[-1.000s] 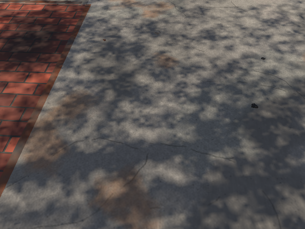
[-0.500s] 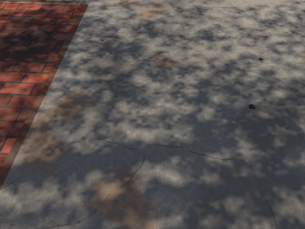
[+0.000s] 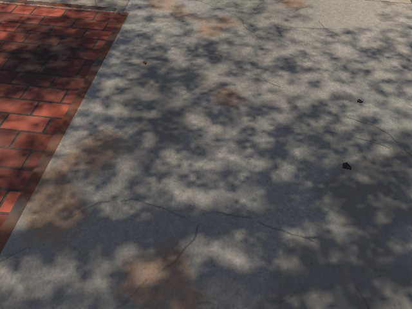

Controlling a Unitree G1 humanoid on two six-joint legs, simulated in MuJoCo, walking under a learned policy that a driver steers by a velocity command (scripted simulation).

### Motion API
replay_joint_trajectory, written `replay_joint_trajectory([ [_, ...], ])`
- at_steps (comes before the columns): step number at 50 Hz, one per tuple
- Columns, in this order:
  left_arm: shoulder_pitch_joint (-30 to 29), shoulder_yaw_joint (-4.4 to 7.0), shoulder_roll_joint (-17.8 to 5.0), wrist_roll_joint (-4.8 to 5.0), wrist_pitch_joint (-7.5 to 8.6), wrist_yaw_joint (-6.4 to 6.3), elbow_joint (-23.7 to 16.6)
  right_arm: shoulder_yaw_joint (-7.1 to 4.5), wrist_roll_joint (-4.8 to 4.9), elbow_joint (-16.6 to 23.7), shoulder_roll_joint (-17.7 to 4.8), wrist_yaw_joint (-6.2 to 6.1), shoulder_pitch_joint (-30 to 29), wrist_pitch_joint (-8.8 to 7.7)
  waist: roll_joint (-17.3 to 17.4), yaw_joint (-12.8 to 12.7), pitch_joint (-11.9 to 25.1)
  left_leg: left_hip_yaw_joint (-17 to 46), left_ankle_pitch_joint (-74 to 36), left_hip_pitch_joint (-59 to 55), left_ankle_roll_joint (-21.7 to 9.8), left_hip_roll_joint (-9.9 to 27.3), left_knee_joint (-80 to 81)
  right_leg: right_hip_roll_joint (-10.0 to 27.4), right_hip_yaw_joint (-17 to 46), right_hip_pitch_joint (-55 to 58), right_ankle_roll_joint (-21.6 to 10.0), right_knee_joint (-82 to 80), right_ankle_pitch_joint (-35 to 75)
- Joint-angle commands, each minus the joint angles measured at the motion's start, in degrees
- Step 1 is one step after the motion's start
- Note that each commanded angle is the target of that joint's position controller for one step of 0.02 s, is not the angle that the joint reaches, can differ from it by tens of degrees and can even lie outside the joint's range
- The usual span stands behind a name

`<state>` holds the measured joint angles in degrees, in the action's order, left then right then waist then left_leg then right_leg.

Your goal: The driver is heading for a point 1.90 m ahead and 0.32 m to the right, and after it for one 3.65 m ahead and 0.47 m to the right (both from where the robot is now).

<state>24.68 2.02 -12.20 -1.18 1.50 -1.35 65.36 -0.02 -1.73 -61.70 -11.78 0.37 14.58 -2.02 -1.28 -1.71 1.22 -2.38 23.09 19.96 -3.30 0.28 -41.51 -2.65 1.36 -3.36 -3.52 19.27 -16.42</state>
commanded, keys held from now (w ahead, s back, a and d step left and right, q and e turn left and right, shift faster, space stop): w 1.00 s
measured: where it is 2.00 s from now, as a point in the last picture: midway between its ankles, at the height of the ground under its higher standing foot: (216, 178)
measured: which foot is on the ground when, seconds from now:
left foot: up 0.00-0.06, down 0.08-0.56, up 0.58-1.00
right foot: down 0.00-0.08, up 0.10-0.54, down 0.56-1.00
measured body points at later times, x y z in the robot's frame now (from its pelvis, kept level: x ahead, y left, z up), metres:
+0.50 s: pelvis +0.23 +0.04 -0.01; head +0.27 +0.04 +0.43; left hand +0.41 +0.26 -0.14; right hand +0.11 -0.17 -0.15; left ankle +0.05 +0.11 -0.74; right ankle +0.39 -0.04 -0.72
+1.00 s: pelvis +0.51 +0.03 +0.00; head +0.54 +0.03 +0.44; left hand +0.42 +0.26 -0.15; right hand +0.69 -0.18 -0.13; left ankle +0.68 +0.16 -0.70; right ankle +0.40 -0.03 -0.74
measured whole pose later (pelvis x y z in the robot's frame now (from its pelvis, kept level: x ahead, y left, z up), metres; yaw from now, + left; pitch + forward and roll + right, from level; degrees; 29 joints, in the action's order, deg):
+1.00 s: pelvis +0.51 +0.03 +0.00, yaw +0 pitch +0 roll -1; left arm 27.1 1.4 -8.9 -1.0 5.8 -0.4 61.9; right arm -1.7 -1.4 -52.0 -10.5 1.7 2.2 -2.1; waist 1.9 -3.8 -3.1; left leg -3.6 0.9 34.7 -2.5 4.4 -37.1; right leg -5.4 -4.7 4.9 -5.1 10.3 -15.9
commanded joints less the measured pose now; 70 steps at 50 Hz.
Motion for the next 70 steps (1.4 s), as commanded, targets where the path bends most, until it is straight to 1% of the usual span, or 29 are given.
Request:
replay_joint_trajectory([
  [1,-1.9,1.57,-7.7,0.39,1.3,0.06,-2.7,-1.07,0.69,3.9,-2.7,0.44,-1.4,-1.39,-4.4,2.7,-8.6,-2.3,-5.3,-3.5,-0.3,-0.3,8.7,13.7,11.9,-11.5,-8.4,-8.7,-10.7],
  [3,-2.6,1.34,-6.7,0.34,1.58,0.3,-3.4,-1.95,0.74,0.8,-3.2,-0.07,8.0,-1.53,-0.9,6.4,-6.8,-3.1,-7.2,-20.1,-0.4,-2.9,15.1,10.3,8.2,-21.3,-6.7,-0.1,-10.0],
  [4,-3.7,0.5,-4.1,-0.06,2.17,0.69,-4.4,-2.97,0.1,-0.7,-6.3,-0.66,14.7,-2.06,6.7,9.3,-4.8,7.5,0.0,-27.6,-1.4,4.6,21.6,5.9,2.6,-26.7,-4.7,13.6,-7.3],
  [5,-4.2,-0.72,0.4,0.27,2.71,1.32,-7.3,-4.44,0.12,-1.6,-12.8,-0.99,22.5,-2.15,20.3,10.4,-0.6,34.6,19.6,-32.9,-6.8,19.9,33.6,-1.1,-5.3,-36.6,-2.0,33.1,-14.2],
  [6,-5.6,0.6,-4.9,-1.29,2.4,1.71,-7.9,-4.19,0.37,-2.4,-11.1,-1.0,20.6,-1.4,13.2,7.8,-4.9,41.3,24.9,-26.5,-9.6,22.2,35.4,1.2,-1.4,-39.7,-2.9,43.6,-14.9],
  [7,-7.6,0.7,-4.8,-1.37,2.44,2.31,-8.3,-3.59,0.45,0.2,-8.8,-0.62,13.8,-1.57,6.4,4.8,-9.4,35.8,21.4,-21.4,-9.1,20.3,34.7,4.5,0.4,-41.0,-3.4,46.8,-8.5],
  [9,-7.4,0.38,-2.8,-0.79,2.93,3.06,-7.6,-2.95,0.64,2.5,-6.5,-0.27,7.9,-2.78,3.3,1.8,-9.3,24.2,3.8,-16.9,-7.3,15.2,35.5,7.3,0.7,-36.5,-2.2,44.5,0.3],
  [14,-11.3,0.84,-2.7,-0.84,1.24,3.33,-8.9,-1.79,0.93,-0.3,-4.0,-0.91,14.8,-4.11,4.8,1.4,-6.7,10.8,-28.4,-21.2,-6.4,10.7,33.2,6.9,-3.6,-37.8,0.6,41.6,5.5],
  [22,-28.4,-0.51,-1.0,0.19,1.09,3.15,-16.2,-1.27,0.64,-1.2,-4.3,-1.59,17.7,-4.18,6.7,3.8,-9.4,4.9,-45.7,-20.7,-6.2,9.6,33.1,3.1,-9.2,-31.0,-0.2,17.6,12.7],
  [25,-22.8,0.46,-3.3,0.19,1.59,2.21,-15.4,-1.7,0.53,-1.1,-5.8,-1.89,15.6,-4.38,7.1,0.2,-5.7,3.4,-64.3,-24.7,-5.3,11.0,24.9,0.2,-9.5,-21.8,-3.7,14.4,9.9],
  [27,-7.6,1.98,-5.6,0.21,2.43,1.35,-10.6,-2.18,0.51,-0.7,-7.0,-1.91,13.7,-3.87,6.3,-6.1,2.0,1.9,-66.7,-24.2,-4.2,9.8,7.0,-1.7,-9.0,-6.3,-5.9,9.4,10.3],
  [28,0.8,3.11,-8.5,-0.92,2.78,0.75,-8.4,-1.93,0.86,0.1,-6.1,-1.59,13.7,-3.8,4.0,-9.0,6.8,1.1,-51.4,-14.6,-3.7,7.8,-6.9,5.4,-1.6,6.9,-7.9,8.0,5.6],
  [29,5.4,4.67,-14.4,-2.45,2.71,0.68,-8.3,-0.78,2.55,1.4,0.8,-0.71,20.2,-3.56,-8.2,-5.6,14.6,-1.4,-10.4,5.2,-1.5,-1.7,-31.2,23.8,26.9,22.9,-16.0,5.4,-1.3],
  [30,1.6,4.46,-12.4,-0.24,2.0,1.59,-8.3,-2.22,1.56,1.0,-3.8,-0.56,18.2,-3.32,-3.8,-5.0,14.5,5.4,4.5,12.9,-2.4,-4.4,-39.2,25.3,40.6,20.2,-18.0,-4.0,-7.7],
  [31,-5.9,3.7,-9.9,0.72,2.04,1.69,-9.5,-2.73,0.95,3.3,-4.8,-0.55,12.1,-3.25,-2.2,-1.9,3.7,6.0,-1.1,16.9,-3.0,-0.3,-38.2,23.5,31.4,10.8,-15.6,-6.2,-12.3],
  [33,-10.9,2.09,-3.8,0.45,3.16,1.91,-10.0,-2.86,0.34,4.3,-3.6,-0.22,7.5,-3.27,1.7,1.1,-4.2,5.6,-6.9,12.9,-2.9,3.4,-31.5,18.8,19.4,-3.2,-11.9,-9.9,-2.0],
  [35,-8.8,1.14,-1.5,0.34,4.12,1.47,-8.1,-2.6,-0.65,3.8,-1.1,0.34,9.6,-1.77,0.4,3.7,-4.5,5.2,-7.6,7.5,-1.6,4.7,-26.9,15.4,11.9,-8.9,-9.7,-11.0,6.7],
  [38,-4.4,1.39,-3.9,0.42,5.1,1.27,-6.6,-2.78,-0.77,5.5,-1.1,0.83,5.6,-0.47,-0.5,4.1,-5.6,3.0,-10.7,10.9,-0.1,5.6,-22.2,13.7,6.8,-8.8,-9.6,-12.3,14.0],
  [44,2.1,0.74,-3.8,0.65,4.85,1.23,-5.7,-2.38,0.19,11.2,-1.4,1.36,-10.3,-0.42,-1.5,0.4,-7.5,-1.0,-22.3,16.5,2.0,5.2,-3.9,11.0,1.4,-3.0,-7.0,-12.7,25.0],
  [49,7.1,0.58,-4.2,0.08,4.62,0.53,-4.0,-2.02,0.48,13.9,-1.5,1.23,-17.8,-0.87,-2.5,-2.1,-7.7,-2.9,-22.8,16.6,0.5,2.7,5.8,13.2,0.8,6.8,-7.3,-9.9,32.8],
  [52,6.2,0.8,-5.0,-0.4,4.38,0.01,-3.8,-2.55,0.43,14.6,-2.7,0.91,-16.9,-1.61,-2.7,-0.3,-7.1,-2.9,-16.8,12.4,-1.9,0.8,9.5,15.0,0.9,10.6,-7.3,-4.5,44.6],
  [54,4.1,1.08,-6.2,-0.44,4.18,0.01,-4.1,-3.71,0.39,11.5,-4.6,0.1,-6.0,-2.44,-3.0,4.6,-1.7,-3.3,-13.9,-0.8,-3.8,-2.5,13.2,14.0,0.8,10.0,-6.0,7.5,55.9],
  [55,2.6,0.98,-6.1,0.15,4.13,0.23,-4.7,-4.62,-0.32,8.5,-6.5,-0.49,3.9,-3.17,-1.5,8.9,3.5,-1.4,-17.4,-14.8,-5.3,-0.4,16.3,11.8,-0.5,3.3,-5.1,18.8,49.0],
  [56,3.5,0.0,-2.6,1.76,4.28,0.74,-7.0,-6.11,-2.04,7.3,-12.1,-1.29,12.9,-3.58,5.3,10.6,11.7,15.2,-12.2,-32.1,-8.8,14.3,17.1,7.3,-2.9,-12.1,-3.4,36.7,27.0],
  [57,10.6,-0.19,0.4,3.15,3.73,0.61,-6.6,-6.87,-1.85,7.6,-14.9,-0.52,12.6,-2.99,13.7,7.1,17.4,37.7,-12.5,-40.3,-15.0,27.2,22.8,-1.4,-3.1,-27.2,-2.3,53.4,-15.1],
  [58,5.4,1.46,-5.2,1.45,3.04,0.28,-6.4,-6.12,-0.12,8.3,-10.6,-0.1,7.7,-2.35,3.9,6.1,11.0,34.2,-5.7,-32.9,-12.8,23.6,24.9,2.6,2.1,-30.2,-3.1,56.1,-9.8],
  [60,-1.1,1.5,-2.7,0.76,3.04,0.82,-8.3,-4.38,0.14,9.4,-4.5,0.11,-0.9,-3.0,2.4,3.1,-1.3,19.4,-9.5,-17.5,-8.3,18.8,30.2,6.5,2.0,-29.5,-2.9,51.2,-1.4],
  [62,-0.6,1.8,-1.3,-0.49,1.51,1.7,-8.3,-3.63,0.49,8.2,-2.1,-0.66,-0.2,-3.67,4.7,0.8,-3.5,10.4,-15.8,-11.6,-5.4,15.2,32.0,7.8,1.4,-26.2,-2.0,48.7,0.7],
  [70,-14.0,1.75,-0.2,-0.41,-0.63,3.6,-14.6,-3.69,0.67,6.1,-3.6,-1.24,7.5,-5.17,5.2,1.1,-6.6,-4.2,-30.1,-13.4,-3.5,12.5,33.6,8.6,-2.5,-35.7,-0.3,37.7,14.0],
])
Keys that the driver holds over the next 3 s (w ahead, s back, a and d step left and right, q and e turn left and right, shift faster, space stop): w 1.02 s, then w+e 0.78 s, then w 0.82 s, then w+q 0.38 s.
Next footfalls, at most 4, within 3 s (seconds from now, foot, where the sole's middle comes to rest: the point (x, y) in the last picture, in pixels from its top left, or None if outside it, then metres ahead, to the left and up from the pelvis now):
0.08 left None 0.09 0.11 -0.78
0.56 right None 0.44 -0.03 -0.78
1.10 left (175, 251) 0.75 0.14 -0.78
1.66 right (232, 199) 0.99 -0.07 -0.78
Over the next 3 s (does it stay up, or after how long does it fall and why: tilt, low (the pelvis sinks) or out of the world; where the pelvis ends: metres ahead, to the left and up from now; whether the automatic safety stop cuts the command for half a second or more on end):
stays up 1.51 -0.32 0.00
